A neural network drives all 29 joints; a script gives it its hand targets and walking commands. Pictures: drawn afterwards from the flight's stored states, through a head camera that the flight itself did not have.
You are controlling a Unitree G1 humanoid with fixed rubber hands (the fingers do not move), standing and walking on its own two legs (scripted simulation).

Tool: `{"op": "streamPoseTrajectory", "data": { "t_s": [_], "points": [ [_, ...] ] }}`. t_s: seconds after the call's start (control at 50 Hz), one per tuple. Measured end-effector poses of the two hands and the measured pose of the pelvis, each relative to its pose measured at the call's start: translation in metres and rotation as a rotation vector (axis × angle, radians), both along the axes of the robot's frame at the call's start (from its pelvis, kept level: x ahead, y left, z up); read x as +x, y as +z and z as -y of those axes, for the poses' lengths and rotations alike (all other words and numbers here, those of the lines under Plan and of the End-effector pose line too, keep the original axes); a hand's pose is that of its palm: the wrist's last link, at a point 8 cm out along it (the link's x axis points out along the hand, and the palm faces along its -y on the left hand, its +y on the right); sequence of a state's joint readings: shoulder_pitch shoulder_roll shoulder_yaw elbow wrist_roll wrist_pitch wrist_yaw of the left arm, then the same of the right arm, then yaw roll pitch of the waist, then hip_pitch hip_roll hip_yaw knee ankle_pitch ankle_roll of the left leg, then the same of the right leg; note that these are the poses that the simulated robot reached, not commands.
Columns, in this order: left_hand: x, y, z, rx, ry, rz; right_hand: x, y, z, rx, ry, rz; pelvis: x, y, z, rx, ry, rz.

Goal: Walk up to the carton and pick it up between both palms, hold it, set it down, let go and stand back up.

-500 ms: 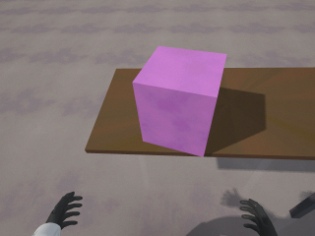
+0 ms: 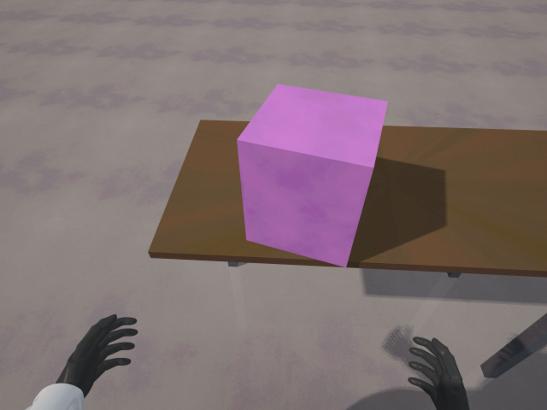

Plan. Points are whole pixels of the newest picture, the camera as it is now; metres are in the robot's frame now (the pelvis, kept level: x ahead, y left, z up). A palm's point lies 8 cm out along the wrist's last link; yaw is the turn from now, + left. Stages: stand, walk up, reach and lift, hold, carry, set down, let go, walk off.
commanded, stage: reach and lift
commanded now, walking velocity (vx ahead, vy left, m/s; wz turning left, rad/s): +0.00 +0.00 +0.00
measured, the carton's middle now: (311, 175) +0.54 -0.05 +0.05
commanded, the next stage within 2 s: none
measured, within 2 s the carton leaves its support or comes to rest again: neither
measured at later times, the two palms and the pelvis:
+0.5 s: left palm (76, 361) +0.19 +0.27 +0.03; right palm (458, 386) +0.18 -0.21 +0.03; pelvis +0.01 +0.00 +0.00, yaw +0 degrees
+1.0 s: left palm (108, 294) +0.27 +0.25 +0.06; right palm (445, 324) +0.24 -0.21 +0.06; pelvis +0.06 +0.01 +0.00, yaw +0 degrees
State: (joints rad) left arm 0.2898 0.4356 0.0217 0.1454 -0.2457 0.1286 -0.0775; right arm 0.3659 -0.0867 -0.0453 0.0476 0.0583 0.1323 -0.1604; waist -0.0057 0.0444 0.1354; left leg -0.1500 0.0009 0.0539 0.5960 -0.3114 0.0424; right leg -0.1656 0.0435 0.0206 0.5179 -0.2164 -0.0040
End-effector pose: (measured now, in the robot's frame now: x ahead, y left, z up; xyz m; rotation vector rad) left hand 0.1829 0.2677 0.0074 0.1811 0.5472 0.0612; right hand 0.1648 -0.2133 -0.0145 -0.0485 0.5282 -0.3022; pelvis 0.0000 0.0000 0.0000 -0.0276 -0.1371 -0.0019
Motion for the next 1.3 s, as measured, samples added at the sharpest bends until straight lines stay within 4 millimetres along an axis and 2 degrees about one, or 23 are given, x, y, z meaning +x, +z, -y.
{"op": "streamPoseTrajectory", "data": {
  "t_s": [0.1,0.24,0.42,0.52,0.62,0.78,0.96,1.1,1.3],
  "points": [
    [-0.005,0.001,-0.006,-0.035,0.000,0.022,-0.015,0.015,0.002,-0.012,-0.045,0.029,-0.006,0.000,0.001,0.001,0.000,0.007],
    [-0.007,0.006,-0.007,-0.047,-0.009,0.063,-0.008,0.042,-0.001,0.005,-0.048,0.113,-0.010,0.000,0.001,0.001,0.001,0.012],
    [0.004,0.025,0.003,-0.079,-0.021,0.132,0.004,0.043,-0.003,0.064,-0.061,0.106,0.001,0.000,0.001,0.001,0.003,-0.002],
    [0.012,0.024,-0.001,-0.110,-0.007,0.105,0.013,0.047,-0.002,0.053,-0.079,0.089,0.009,0.001,0.001,0.000,0.004,-0.013],
    [0.028,0.027,-0.003,-0.125,-0.026,0.101,0.027,0.052,-0.005,0.048,-0.079,0.088,0.020,0.001,-0.002,-0.004,0.004,-0.029],
    [0.062,0.042,0.008,-0.132,-0.098,0.140,0.052,0.057,-0.010,0.056,-0.080,0.096,0.041,0.001,-0.005,-0.008,0.004,-0.059],
    [0.085,0.049,0.020,-0.122,-0.151,0.102,0.074,0.069,-0.007,0.029,-0.058,0.135,0.057,0.002,-0.007,-0.011,0.003,-0.088],
    [0.105,0.066,0.026,-0.107,-0.182,0.128,0.085,0.082,-0.005,0.012,-0.025,0.175,0.054,0.005,-0.006,-0.010,0.003,-0.095],
    [0.138,0.109,0.038,-0.097,-0.225,0.237,0.107,0.100,-0.009,0.019,0.026,0.210,0.035,0.007,-0.002,-0.005,0.004,-0.076]
  ]
}}
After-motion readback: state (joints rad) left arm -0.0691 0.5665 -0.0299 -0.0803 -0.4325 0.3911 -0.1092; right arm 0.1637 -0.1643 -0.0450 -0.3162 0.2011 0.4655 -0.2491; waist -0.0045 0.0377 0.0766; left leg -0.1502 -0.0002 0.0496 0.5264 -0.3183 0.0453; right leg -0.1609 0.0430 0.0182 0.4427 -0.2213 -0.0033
